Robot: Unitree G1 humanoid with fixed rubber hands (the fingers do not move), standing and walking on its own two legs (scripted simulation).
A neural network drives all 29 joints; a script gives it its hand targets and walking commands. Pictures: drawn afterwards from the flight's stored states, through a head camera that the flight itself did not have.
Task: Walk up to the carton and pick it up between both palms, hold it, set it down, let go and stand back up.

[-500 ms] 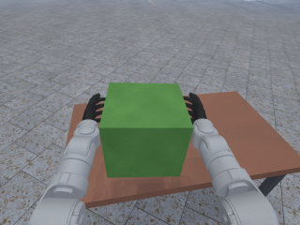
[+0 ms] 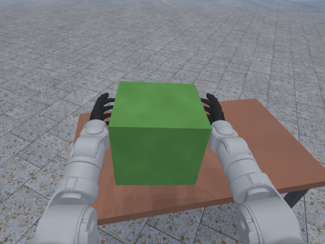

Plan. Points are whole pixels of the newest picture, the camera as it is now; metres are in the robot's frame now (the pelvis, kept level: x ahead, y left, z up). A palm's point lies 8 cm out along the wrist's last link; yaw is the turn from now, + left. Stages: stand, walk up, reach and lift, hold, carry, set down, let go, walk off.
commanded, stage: reach and lift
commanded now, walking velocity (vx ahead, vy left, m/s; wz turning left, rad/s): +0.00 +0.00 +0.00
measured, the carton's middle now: (156, 132) +0.40 +0.03 +0.12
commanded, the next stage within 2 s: hold in 0.80 s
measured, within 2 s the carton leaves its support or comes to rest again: neither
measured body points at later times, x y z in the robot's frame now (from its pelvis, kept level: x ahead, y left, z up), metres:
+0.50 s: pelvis +0.00 +0.00 +0.00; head -0.04 +0.01 +0.45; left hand +0.38 +0.19 +0.17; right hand +0.39 -0.12 +0.16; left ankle +0.05 +0.09 -0.74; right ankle -0.01 -0.12 -0.74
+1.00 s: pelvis -0.01 +0.01 +0.00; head -0.04 +0.01 +0.45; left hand +0.37 +0.19 +0.18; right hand +0.39 -0.11 +0.18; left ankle +0.05 +0.09 -0.74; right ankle -0.01 -0.12 -0.74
